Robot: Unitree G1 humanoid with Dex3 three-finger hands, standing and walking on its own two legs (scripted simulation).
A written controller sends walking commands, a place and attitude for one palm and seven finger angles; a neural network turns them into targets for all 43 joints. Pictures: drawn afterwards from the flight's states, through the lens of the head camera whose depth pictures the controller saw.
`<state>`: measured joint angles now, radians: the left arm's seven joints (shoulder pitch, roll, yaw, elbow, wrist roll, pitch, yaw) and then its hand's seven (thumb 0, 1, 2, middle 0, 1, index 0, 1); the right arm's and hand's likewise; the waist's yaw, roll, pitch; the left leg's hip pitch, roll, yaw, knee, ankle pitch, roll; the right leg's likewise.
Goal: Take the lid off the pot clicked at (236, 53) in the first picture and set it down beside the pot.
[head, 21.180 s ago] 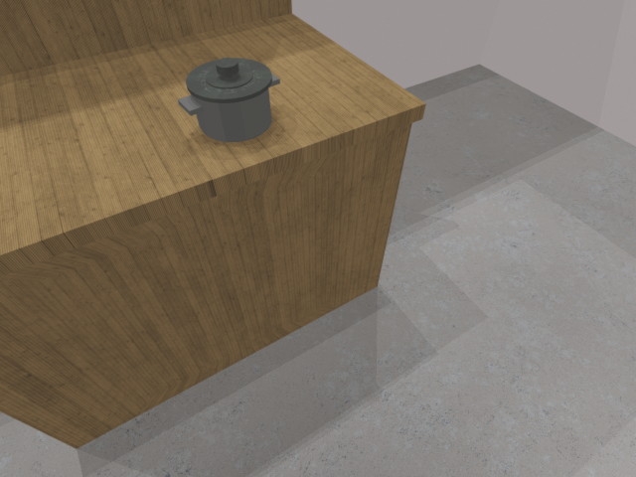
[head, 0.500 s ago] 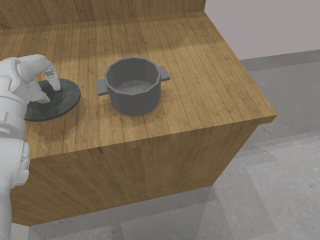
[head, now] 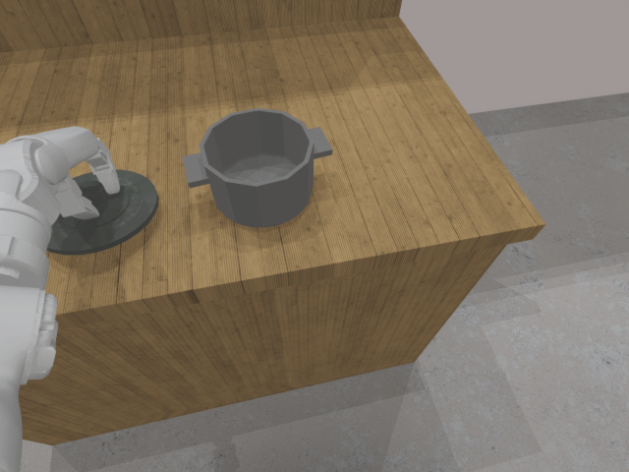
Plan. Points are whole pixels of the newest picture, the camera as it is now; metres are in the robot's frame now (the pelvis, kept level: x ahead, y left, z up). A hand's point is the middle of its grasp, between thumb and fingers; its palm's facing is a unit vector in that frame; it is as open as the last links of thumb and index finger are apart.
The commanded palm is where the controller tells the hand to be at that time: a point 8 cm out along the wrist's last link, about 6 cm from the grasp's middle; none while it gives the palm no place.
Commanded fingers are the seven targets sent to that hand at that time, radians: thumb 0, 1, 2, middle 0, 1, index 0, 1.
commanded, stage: open the fingers wide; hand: left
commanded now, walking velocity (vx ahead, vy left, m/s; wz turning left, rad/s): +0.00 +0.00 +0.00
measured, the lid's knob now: (88, 194) +0.47 +0.29 +0.07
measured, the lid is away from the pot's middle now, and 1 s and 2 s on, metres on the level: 0.24 0.22 0.22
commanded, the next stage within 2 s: raise the empty hand in 1.16 s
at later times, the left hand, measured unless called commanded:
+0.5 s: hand (81, 200) +0.44 +0.28 +0.09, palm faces -0.41 -0.10 -0.91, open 7.3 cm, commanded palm +0.46 +0.29 +0.16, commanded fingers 0.00 0.27 0.79 -0.64 -0.92 -0.62 -0.90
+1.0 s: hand (72, 193) +0.45 +0.29 +0.10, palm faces -0.40 -0.11 -0.91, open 10.6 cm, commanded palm +0.46 +0.29 +0.16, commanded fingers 0.00 -0.09 0.82 -0.43 -0.71 -0.43 -0.71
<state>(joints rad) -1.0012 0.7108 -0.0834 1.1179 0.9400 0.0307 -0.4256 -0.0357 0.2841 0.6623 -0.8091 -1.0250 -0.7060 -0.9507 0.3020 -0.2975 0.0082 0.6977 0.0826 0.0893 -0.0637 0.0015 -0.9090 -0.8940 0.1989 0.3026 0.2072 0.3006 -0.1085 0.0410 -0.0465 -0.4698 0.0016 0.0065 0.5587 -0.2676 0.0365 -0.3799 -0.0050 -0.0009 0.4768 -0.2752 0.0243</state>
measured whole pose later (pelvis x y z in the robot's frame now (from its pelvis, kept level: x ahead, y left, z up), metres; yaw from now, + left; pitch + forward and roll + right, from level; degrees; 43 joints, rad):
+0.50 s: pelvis -0.01 +0.00 +0.00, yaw +0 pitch +10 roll -1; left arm -0.91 0.68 -0.07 1.05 0.96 0.00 -0.32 -0.02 0.31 0.72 -0.76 -1.00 -0.64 -0.93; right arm 0.28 -0.29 0.01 0.69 0.08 0.11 -0.07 0.00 -0.91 -0.89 0.20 0.30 0.21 0.30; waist -0.09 0.06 -0.06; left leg -0.48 0.00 0.01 0.56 -0.26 0.03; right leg -0.39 0.00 0.00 0.49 -0.28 0.02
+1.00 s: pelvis +0.00 +0.00 +0.00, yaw +0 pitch +10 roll -2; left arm -0.92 0.72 -0.05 1.05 0.95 -0.01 -0.34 0.00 -0.03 0.80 -0.47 -0.75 -0.46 -0.75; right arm 0.29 -0.30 0.00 0.69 0.09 0.16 -0.06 0.00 -0.91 -0.89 0.20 0.30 0.21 0.30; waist -0.10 0.05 -0.06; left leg -0.48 0.01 0.01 0.57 -0.27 0.03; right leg -0.39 0.00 0.00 0.49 -0.28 0.02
